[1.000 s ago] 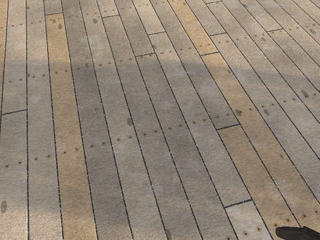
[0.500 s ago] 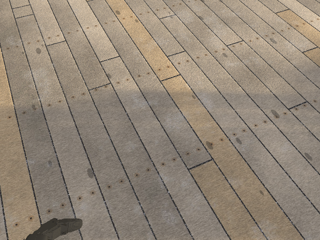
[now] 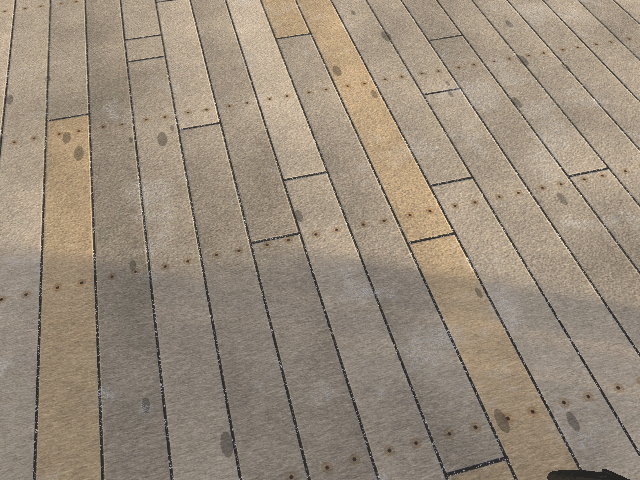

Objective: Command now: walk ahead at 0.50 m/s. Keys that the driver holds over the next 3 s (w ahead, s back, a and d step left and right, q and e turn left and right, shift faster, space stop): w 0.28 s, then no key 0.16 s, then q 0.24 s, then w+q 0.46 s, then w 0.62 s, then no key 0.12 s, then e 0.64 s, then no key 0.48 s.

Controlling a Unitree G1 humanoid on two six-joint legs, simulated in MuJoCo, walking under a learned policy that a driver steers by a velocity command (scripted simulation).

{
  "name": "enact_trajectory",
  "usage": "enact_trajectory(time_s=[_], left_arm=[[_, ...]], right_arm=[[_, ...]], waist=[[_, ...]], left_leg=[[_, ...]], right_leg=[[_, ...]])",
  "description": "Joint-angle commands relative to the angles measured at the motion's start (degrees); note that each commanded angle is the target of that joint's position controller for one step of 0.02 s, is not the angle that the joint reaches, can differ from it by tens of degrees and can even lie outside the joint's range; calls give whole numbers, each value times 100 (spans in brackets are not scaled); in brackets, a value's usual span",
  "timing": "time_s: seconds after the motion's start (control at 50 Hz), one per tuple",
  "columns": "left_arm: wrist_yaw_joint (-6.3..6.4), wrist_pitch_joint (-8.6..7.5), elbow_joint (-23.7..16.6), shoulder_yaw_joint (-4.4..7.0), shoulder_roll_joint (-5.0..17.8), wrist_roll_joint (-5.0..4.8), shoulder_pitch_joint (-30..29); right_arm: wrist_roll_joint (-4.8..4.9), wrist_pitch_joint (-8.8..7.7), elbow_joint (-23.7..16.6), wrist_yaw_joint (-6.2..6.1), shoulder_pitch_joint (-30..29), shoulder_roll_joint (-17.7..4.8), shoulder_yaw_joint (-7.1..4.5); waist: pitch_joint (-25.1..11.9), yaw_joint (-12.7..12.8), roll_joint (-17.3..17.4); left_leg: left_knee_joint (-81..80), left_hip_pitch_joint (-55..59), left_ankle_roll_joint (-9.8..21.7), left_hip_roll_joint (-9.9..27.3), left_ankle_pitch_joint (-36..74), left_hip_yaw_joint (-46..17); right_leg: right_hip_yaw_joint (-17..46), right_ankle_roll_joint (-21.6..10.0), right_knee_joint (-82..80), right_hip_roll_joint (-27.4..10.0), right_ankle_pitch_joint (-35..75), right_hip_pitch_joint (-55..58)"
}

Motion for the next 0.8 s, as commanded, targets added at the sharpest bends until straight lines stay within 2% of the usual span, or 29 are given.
enact_trajectory(time_s=[0.02, 0.04, 0.06, 0.08, 0.1, 0.12, 0.14, 0.16, 0.18, 0.22, 0.28, 0.32, 0.34, 0.38, 0.42, 0.46, 0.5, 0.52, 0.54, 0.56, 0.58, 0.6, 0.62, 0.64, 0.66, 0.68, 0.7, 0.72, 0.8], left_arm=[[65, 40, -159, 259, 1067, -27, -85], [78, 75, -165, 233, 1013, -19, -168], [97, 85, -235, 136, 794, 55, -122], [50, -16, -378, -53, 207, 103, 513], [24, -149, -288, -52, 309, 68, 414], [-21, -232, -402, 82, 796, -92, -55], [-19, -263, -505, 77, 809, -129, -447], [9, -248, -539, 88, 761, -54, -656], [33, -186, -512, 121, 720, 1, -611], [47, -54, -422, 96, 498, 30, -389], [78, 13, -552, 87, 426, 83, -771], [71, -9, -621, 68, 353, 131, -1061], [52, -33, -638, 37, 264, 141, -1177], [2, -72, -696, -16, 141, 137, -1551], [-47, -76, -745, -18, 171, 111, -1772], [-92, -96, -817, 2, 279, 130, -1950], [-105, -140, -789, 73, 483, 195, -1759], [-84, -173, -640, 125, 586, 236, -1359], [-25, -205, -537, 222, 948, 301, -991], [42, -171, -533, 292, 1318, 376, -622], [69, -25, -563, 270, 1172, 264, -427], [82, 83, -646, 192, 895, 184, -444], [122, 142, -704, 155, 784, 150, -848], [156, 172, -729, 101, 623, 133, -1245], [174, 201, -747, 88, 567, 159, -1580], [177, 220, -736, 105, 608, 230, -1806], [177, 214, -710, 132, 641, 248, -1903], [183, 188, -695, 154, 679, 226, -1968], [203, 85, -606, 263, 907, 68, -2053]], right_arm=[[1, -129, -380, 43, -59, -707, -208], [-19, -132, -161, 14, 634, -883, -320], [-54, -125, 94, -41, 1615, -1221, -459], [-137, -80, 198, -79, 2243, -1827, -607], [-38, -57, 237, -56, 2378, -1442, -500], [-10, -64, 184, -61, 1992, -1155, -394], [-31, -61, 85, -72, 1582, -998, -349], [-72, -65, 47, -60, 1233, -833, -301], [-128, -95, 16, -50, 1024, -664, -248], [-128, -150, 50, -37, 945, -647, -250], [-102, -193, 200, -101, 1142, -846, -307], [-119, -153, 282, -160, 1209, -878, -301], [-115, -124, 315, -189, 1223, -873, -294], [-96, -77, 428, -231, 1434, -912, -288], [-75, -14, 558, -254, 1615, -941, -282], [-39, 67, 651, -272, 1660, -938, -282], [9, 143, 691, -297, 1562, -986, -307], [34, 174, 666, -311, 1428, -972, -306], [-34, 161, 609, -313, 1555, -879, -278], [-141, 92, 518, -279, 1969, -509, -167], [-41, 95, 572, -277, 2371, -308, -71], [73, 172, 588, -281, 2142, -872, -242], [149, 277, 444, -324, 1732, -955, -313], [129, 423, 418, -388, 1567, -873, -332], [80, 579, 388, -451, 1575, -823, -364], [51, 699, 353, -492, 1654, -716, -366], [20, 750, 336, -503, 1781, -628, -369], [3, 756, 310, -494, 1846, -585, -380], [-36, 638, 184, -348, 1587, -539, -386]], waist=[[46, -413, -735], [-364, -771, -675], [-1104, -1134, -409], [-1954, -999, 909], [-2283, -1109, 1274], [-1443, -1090, 823], [-882, -959, 452], [-445, -797, 183], [-269, -597, 276], [-235, -408, 360], [-32, -418, 154], [63, -445, 85], [51, -467, 103], [-18, -638, 132], [-80, -736, 172], [-65, -755, 217], [-156, -556, 251], [-301, -327, 188], [-696, -277, -128], [-1473, -392, -985], [-2294, -258, -1843], [-2318, -109, -1193], [-1677, -210, -969], [-1121, -337, -815], [-782, -488, -928], [-559, -618, -1144], [-525, -696, -1259], [-545, -742, -1300], [-663, -718, -1124]], left_leg=[[-255, 486, 252, -173, -475, 149], [-377, 1452, 391, -360, -456, 329], [-151, 3020, 646, 43, -245, -75], [-364, 5301, 1543, 1493, -996, -2558], [-1249, 5639, 1800, 1807, -1751, -4102], [-1364, 5023, 1511, 1643, -2189, -3437], [-1463, 4213, 1320, 1437, -2009, -2712], [-1664, 3407, 1240, 1218, -1599, -2179], [-1849, 2862, 1153, 1022, -1209, -1802], [-2144, 2370, 1200, 880, -748, -1403], [-2381, 2338, 1290, 864, -149, -984], [-2245, 2362, 1170, 717, 1196, -519], [-2145, 2297, 1063, 566, 1720, -219], [-2016, 2291, 926, 413, 1995, 77], [-1864, 2552, 906, 510, 1935, 30], [-1552, 2897, 867, 644, 1942, -170], [-1052, 3160, 755, 716, 1899, -485], [-613, 3145, 630, 553, 1892, -498], [80, 2805, 396, 174, 1471, -379], [1505, 1361, 78, -314, -762, -215], [3102, 309, -205, -821, -4254, -79], [3766, 137, -244, -586, -4374, -467], [3966, -222, -281, -396, -3954, -338], [3851, -255, -360, -198, -3597, -251], [3680, 10, -425, -50, -3249, -253], [3527, 412, -471, -52, -2983, -111], [3387, 666, -456, -67, -2756, 35], [3173, 800, -406, -43, -2595, 121], [1860, 1338, -57, 66, -2075, 279]], right_leg=[[715, -803, 366, -1702, 3186, 106], [502, -669, 1174, -1451, 3970, -20], [249, -476, 2518, -1144, 3491, -762], [-42, -24, 4810, -262, 1263, -3100], [730, 1, 5731, 52, -1534, -4052], [914, -95, 6163, -307, -1313, -4619], [734, -162, 5994, -619, -783, -4646], [626, -146, 5617, -830, -345, -4455], [668, -136, 5297, -1004, -33, -4092], [637, -54, 5032, -1076, 241, -3656], [605, 114, 4334, -1125, 892, -4015], [511, 195, 3578, -1032, 1432, -3961], [411, 200, 3122, -936, 1725, -3720], [216, 190, 2404, -708, 2342, -3257], [235, 163, 2033, -583, 2610, -3064], [335, 63, 1734, -513, 2338, -3049], [425, -79, 1376, -436, 2024, -2783], [347, -177, 971, -367, 2439, -2240], [543, -343, 1029, -707, 4369, -1250], [1439, -958, 1684, -1865, 6475, 710], [2511, -1765, 1644, -2883, 6683, 1585], [2466, -1666, 1321, -2701, 5188, 1106], [2120, -1469, 1001, -2489, 3852, 454], [1766, -1324, 654, -2251, 2670, -330], [1509, -1211, 322, -2125, 1614, -1086], [1189, -1155, 57, -1948, 1112, -1764], [956, -1134, -157, -1868, 601, -2114], [819, -1120, -301, -1868, 244, -2238], [482, -1007, -554, -1977, -455, -2177]])
Next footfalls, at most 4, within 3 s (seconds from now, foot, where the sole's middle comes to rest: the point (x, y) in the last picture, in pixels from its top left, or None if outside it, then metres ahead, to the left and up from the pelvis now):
0.06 left None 0.21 0.13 -0.77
0.54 right None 0.46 -0.10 -0.77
0.94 left None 0.36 0.14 -0.77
1.42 right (341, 354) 0.76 0.05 -0.77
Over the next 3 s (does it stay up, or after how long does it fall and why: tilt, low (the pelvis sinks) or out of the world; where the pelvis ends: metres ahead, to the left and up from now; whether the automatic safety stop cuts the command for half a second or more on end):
stays up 0.95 0.28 0.00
